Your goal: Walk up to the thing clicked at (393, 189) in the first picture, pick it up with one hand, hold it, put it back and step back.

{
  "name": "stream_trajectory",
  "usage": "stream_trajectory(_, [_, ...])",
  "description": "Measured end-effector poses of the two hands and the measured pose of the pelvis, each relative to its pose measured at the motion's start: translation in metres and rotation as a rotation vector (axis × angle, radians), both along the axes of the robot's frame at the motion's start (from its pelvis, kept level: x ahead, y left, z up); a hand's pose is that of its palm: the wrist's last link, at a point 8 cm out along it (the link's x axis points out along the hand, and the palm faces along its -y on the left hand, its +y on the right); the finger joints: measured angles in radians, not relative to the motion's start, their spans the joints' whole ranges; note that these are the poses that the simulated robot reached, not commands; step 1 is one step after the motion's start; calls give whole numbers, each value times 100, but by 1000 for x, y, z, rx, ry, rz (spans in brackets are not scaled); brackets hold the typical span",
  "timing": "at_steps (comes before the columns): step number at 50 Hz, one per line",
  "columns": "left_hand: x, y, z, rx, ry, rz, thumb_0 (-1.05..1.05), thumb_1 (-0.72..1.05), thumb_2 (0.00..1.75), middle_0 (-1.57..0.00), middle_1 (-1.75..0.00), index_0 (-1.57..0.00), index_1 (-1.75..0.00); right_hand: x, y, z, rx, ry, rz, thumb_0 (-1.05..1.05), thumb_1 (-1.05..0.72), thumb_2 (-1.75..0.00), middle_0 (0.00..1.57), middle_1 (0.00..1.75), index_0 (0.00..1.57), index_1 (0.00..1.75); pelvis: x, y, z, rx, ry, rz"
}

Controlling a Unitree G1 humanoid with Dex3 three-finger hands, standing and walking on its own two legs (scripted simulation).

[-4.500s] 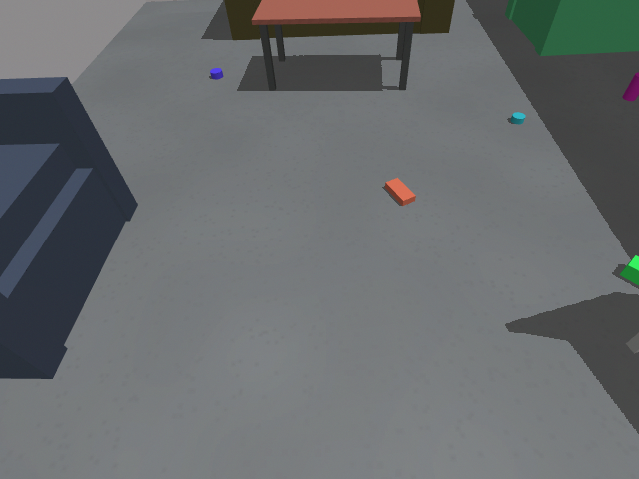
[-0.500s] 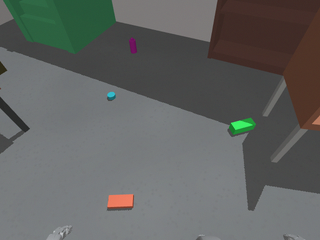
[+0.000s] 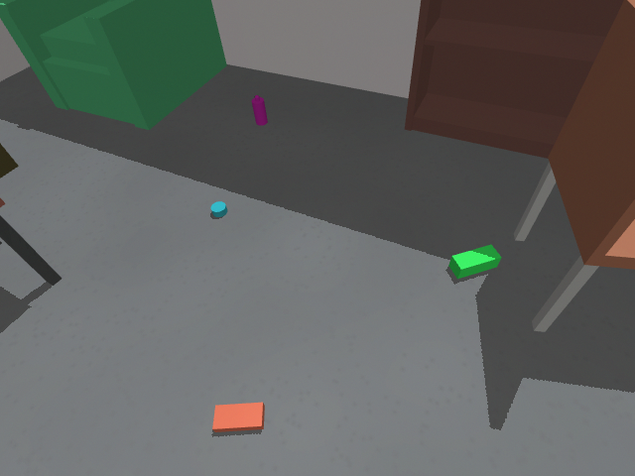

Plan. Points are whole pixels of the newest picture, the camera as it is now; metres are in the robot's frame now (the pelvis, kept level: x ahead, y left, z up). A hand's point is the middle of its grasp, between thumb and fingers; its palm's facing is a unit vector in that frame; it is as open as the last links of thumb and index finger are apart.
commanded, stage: walk up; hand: left
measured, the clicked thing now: (239, 417) +0.42 +0.32 -0.76
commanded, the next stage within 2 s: stand in 1.06 s
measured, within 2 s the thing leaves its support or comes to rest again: neither
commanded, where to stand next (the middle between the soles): +0.08 +0.00 m, yaw +4 degrees
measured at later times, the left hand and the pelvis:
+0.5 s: hand out of the picture +0.12 +0.26 -0.15, palm faces -0.02 -0.95 -0.31, open 7.4 cm; pelvis +0.01 +0.01 +0.00, yaw +0 degrees
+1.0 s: hand out of the picture +0.12 +0.26 -0.15, palm faces -0.03 -0.95 -0.32, open 7.4 cm; pelvis +0.02 +0.01 +0.01, yaw -1 degrees
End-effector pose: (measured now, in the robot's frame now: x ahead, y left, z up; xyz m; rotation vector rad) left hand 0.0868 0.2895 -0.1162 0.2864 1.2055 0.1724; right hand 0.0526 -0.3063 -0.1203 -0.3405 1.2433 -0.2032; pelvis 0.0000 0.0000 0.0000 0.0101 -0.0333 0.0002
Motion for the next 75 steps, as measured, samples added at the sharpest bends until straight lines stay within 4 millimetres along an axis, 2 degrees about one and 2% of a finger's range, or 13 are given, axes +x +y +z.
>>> stream_trajectory(13, [27,13,6,8,-33,-1,0,90,90,-20,-30,-20,-30,19,10,7,-6,-36,-10,1,-90,-90,21,30,20,30,9,8,3,-1,2,-6])
stream_trajectory(27, [22,14,3,6,5,2,0,90,90,-20,-30,-20,-30,41,9,12,-13,-63,-5,0,-90,-90,21,30,20,30,16,9,4,-3,3,-8])
stream_trajectory(39, [18,13,0,5,31,8,0,90,90,-20,-30,-20,-30,42,10,10,-8,-41,-15,1,-90,-90,21,30,20,30,22,9,5,-6,6,-9])
stream_trajectory(55, [33,12,5,14,-1,-5,0,90,90,-20,-30,-20,-30,41,9,9,-4,-33,-25,1,-90,-90,21,30,20,30,26,8,6,-8,2,-5])
stream_trajectory(61, [36,11,9,23,-20,-8,0,90,90,-20,-30,-20,-30,43,17,6,23,-19,-13,1,-90,-90,21,30,20,30,28,10,8,-8,-4,8])
stream_trajectory(75, [19,22,12,48,-3,19,0,90,90,-20,-30,-20,-30,45,31,2,54,-8,16,0,-90,-90,21,30,20,30,26,13,9,-7,-3,24])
